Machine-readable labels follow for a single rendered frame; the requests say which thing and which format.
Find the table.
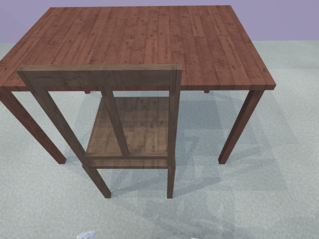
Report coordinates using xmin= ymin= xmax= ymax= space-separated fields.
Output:
xmin=0 ymin=5 xmax=276 ymax=164

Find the chair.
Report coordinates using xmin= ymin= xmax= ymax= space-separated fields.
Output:
xmin=16 ymin=64 xmax=182 ymax=199

